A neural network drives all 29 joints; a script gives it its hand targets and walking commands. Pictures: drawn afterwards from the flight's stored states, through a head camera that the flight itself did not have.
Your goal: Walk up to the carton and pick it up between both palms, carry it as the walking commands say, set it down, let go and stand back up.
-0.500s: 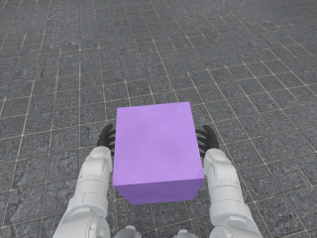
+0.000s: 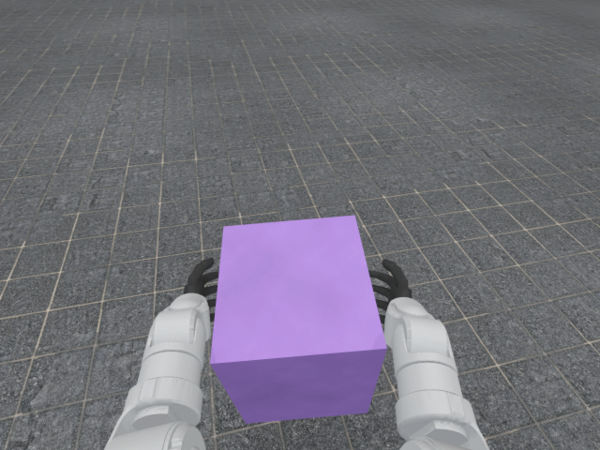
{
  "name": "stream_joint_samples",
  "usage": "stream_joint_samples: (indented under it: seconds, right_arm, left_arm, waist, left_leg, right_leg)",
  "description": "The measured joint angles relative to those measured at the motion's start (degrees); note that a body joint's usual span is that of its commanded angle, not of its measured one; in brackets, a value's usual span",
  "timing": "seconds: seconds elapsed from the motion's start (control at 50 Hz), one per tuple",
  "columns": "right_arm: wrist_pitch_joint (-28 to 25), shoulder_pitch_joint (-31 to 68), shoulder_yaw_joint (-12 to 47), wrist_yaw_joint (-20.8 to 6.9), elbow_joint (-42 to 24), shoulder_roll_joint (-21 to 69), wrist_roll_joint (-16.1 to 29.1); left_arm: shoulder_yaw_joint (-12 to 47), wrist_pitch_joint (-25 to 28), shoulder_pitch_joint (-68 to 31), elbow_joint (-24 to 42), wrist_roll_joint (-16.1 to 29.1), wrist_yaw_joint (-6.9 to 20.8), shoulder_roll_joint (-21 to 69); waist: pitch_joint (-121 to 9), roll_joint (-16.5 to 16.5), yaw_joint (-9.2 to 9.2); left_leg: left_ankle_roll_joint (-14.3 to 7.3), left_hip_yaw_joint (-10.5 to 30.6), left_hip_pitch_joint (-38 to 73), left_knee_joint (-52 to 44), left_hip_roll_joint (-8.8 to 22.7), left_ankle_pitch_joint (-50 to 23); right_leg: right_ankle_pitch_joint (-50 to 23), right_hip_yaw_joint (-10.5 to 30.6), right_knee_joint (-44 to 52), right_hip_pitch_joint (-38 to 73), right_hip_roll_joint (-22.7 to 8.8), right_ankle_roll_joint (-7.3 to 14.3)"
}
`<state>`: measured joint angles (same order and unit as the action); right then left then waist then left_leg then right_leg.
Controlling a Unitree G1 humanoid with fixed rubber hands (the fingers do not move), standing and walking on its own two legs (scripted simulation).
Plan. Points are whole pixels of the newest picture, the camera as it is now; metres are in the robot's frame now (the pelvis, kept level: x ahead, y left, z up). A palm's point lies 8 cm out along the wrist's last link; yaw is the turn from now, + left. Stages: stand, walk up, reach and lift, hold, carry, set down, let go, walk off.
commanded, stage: reach and lift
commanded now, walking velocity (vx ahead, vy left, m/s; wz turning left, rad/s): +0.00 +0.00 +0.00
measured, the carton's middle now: (298, 323) +0.34 +0.01 -0.02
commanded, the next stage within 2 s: hold in 1.32 s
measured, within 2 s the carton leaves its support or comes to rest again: neither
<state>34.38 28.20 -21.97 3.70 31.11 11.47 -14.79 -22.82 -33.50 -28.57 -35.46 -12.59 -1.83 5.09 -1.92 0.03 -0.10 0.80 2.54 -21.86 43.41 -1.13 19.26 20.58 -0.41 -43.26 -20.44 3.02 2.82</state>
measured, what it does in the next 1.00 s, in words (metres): stands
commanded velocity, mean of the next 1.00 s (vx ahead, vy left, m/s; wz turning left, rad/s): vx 0.00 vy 0.00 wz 0.00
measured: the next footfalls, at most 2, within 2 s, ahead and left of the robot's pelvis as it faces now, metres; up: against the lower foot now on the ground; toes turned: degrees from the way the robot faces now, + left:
none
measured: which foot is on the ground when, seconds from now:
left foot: down 0.00-1.00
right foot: down 0.00-1.00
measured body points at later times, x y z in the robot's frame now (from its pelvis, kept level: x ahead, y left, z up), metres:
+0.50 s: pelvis -0.01 +0.00 +0.00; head -0.08 +0.00 +0.45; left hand +0.32 +0.16 +0.06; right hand +0.31 -0.13 +0.07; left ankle +0.04 +0.12 -0.71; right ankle +0.03 -0.09 -0.71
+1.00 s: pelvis +0.00 +0.00 +0.01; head -0.06 +0.00 +0.46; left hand +0.32 +0.16 +0.06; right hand +0.32 -0.13 +0.07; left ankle +0.04 +0.12 -0.71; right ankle +0.03 -0.09 -0.71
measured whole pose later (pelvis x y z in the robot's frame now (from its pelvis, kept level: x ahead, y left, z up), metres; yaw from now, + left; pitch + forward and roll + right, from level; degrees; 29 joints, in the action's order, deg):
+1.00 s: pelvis +0.00 +0.00 +0.01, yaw +0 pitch -9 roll +0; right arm 42.1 25.9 -21.0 3.2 24.5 11.9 -14.8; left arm -18.3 -41.1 -26.0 -29.5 -12.8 -1.6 5.2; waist 1.3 0.0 0.3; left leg 0.7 2.7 -11.1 36.3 -1.1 16.4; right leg 17.5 -0.3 -35.7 -9.5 2.8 2.5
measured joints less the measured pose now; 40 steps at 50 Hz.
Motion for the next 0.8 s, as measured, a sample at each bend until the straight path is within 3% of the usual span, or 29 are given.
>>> stream_joint_samples:
  seconds: [0.36,0.8]
  right_arm:
    - [6.4,0.0,0.6,-0.5,-2.7,-0.7,0.0]
    - [7.2,-0.2,0.6,-0.5,-4.2,-0.5,0.0]
  left_arm:
    - [1.5,-7.0,-1.6,1.8,0.0,-0.8,0.0]
    - [2.6,-7.6,-1.0,3.1,-0.2,-0.6,0.0]
  waist:
    - [1.1,0.0,0.29]
    - [3.2,0.0,0.38]
  left_leg:
    - [-0.1,0.0,7.4,-2.8,0.0,-1.4]
    - [-0.1,0.1,9.2,-5.2,0.0,-2.3]
  right_leg:
    - [-1.6,0.1,3.1,7.5,-0.1,-0.3]
    - [-2.4,0.1,5.5,9.4,-0.1,-0.3]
